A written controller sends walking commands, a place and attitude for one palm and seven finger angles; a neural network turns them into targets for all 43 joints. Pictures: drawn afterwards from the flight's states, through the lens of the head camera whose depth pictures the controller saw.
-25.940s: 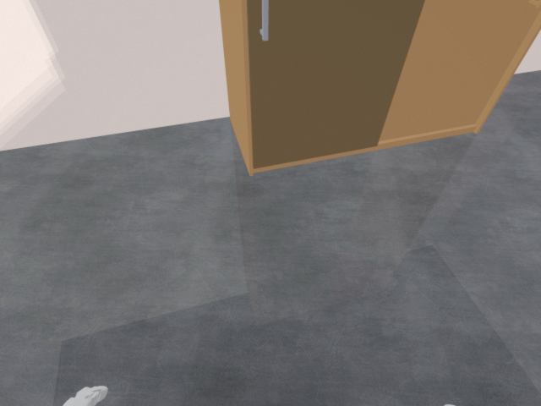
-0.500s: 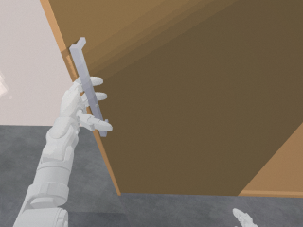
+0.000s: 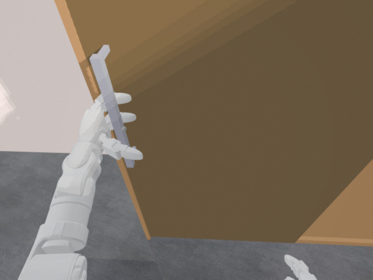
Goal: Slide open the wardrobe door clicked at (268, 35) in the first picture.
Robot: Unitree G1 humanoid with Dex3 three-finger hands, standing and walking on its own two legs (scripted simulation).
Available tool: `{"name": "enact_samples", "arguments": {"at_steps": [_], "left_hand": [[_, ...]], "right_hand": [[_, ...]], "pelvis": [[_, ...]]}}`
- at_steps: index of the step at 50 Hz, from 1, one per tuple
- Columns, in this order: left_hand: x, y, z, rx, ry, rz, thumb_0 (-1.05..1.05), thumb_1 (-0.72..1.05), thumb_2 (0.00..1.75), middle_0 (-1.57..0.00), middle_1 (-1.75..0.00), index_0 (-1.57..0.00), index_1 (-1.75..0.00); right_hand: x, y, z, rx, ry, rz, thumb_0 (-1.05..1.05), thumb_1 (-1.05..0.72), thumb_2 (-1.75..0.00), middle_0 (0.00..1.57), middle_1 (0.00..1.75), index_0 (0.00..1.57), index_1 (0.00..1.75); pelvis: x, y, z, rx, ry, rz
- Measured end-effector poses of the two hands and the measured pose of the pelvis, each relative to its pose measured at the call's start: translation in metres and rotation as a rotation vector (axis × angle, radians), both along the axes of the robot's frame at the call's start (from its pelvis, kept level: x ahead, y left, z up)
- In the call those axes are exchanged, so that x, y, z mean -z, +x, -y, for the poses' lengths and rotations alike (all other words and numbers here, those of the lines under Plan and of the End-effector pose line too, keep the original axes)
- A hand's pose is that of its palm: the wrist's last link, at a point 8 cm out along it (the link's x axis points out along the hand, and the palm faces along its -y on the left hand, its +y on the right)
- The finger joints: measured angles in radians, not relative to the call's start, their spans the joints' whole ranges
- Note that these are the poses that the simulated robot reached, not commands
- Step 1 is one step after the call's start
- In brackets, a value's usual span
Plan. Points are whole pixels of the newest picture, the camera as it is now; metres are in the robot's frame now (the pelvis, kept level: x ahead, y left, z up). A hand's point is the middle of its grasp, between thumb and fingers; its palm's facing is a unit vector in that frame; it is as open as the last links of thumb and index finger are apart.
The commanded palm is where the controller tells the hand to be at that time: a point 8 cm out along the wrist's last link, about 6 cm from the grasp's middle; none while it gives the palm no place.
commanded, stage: grip the handle and tug to test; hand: left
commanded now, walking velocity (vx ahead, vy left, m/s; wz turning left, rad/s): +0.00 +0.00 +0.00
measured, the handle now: (119, 116) +0.44 +0.18 +0.13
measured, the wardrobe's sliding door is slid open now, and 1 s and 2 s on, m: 0.00 0.00 0.01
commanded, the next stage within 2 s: tug the door sideways, standing still in 1.46 s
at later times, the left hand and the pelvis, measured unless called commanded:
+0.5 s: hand (126, 126) +0.39 +0.15 +0.15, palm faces -0.01 -1.00 -0.01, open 9.2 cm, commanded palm +0.37 +0.20 +0.15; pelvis +0.00 +0.00 +0.00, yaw +0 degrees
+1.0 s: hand (126, 126) +0.39 +0.15 +0.15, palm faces +0.00 -1.00 -0.01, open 5.1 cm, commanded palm +0.37 +0.20 +0.15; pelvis +0.01 +0.00 +0.00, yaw +0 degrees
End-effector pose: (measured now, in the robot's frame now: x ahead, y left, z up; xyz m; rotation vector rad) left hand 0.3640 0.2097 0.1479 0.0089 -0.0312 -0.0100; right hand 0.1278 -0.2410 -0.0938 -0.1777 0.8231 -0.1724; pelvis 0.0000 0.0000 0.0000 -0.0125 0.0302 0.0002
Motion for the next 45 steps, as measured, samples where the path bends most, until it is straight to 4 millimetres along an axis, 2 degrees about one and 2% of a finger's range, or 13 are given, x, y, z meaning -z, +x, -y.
{"name": "enact_samples", "arguments": {"at_steps": [6,11,21,36,41,45], "left_hand": [[0.002,0.007,0.002,0.004,-0.003,-0.014,-0.01,-0.49,0.30,-0.30,-1.20,-0.29,-1.21],[0.002,0.010,0.002,-0.001,0.003,-0.010,-0.01,-0.39,0.35,-0.31,-1.22,-0.30,-1.22],[0.002,0.010,0.002,-0.005,0.003,-0.006,-0.01,0.00,0.51,-0.35,-1.27,-0.35,-1.27],[0.002,0.010,0.001,-0.006,-0.001,-0.006,0.00,0.67,0.80,-0.42,-1.37,-0.38,-1.37],[0.002,0.010,0.001,-0.007,-0.001,-0.007,0.01,0.81,0.86,-0.43,-1.39,-0.39,-1.39],[0.002,0.010,0.001,-0.005,-0.002,-0.008,0.01,0.81,0.86,-0.43,-1.39,-0.40,-1.40]], "right_hand": [[0.001,-0.003,0.001,0.006,-0.006,-0.017,0.01,-0.90,-0.90,0.21,0.30,0.20,0.30],[0.003,-0.007,0.002,0.014,-0.005,-0.028,0.01,-0.90,-0.90,0.21,0.30,0.20,0.30],[0.006,-0.009,0.001,0.012,-0.001,-0.044,0.01,-0.90,-0.90,0.21,0.30,0.20,0.30],[0.000,0.001,0.002,0.015,0.003,-0.008,0.01,-0.90,-0.90,0.21,0.30,0.20,0.30],[0.000,0.004,0.003,0.012,0.000,-0.010,0.01,-0.90,-0.90,0.21,0.30,0.20,0.30],[0.000,0.006,0.003,0.010,-0.002,-0.014,0.01,-0.90,-0.90,0.21,0.30,0.20,0.30]], "pelvis": [[0.000,0.000,0.000,0.000,0.000,-0.007],[0.000,0.001,-0.001,0.003,0.000,-0.011],[0.000,0.002,-0.001,0.001,0.000,-0.012],[0.000,0.006,0.000,0.010,0.003,-0.010],[0.000,0.008,0.000,0.008,0.003,-0.012],[-0.001,0.009,0.000,0.006,0.004,-0.013]]}}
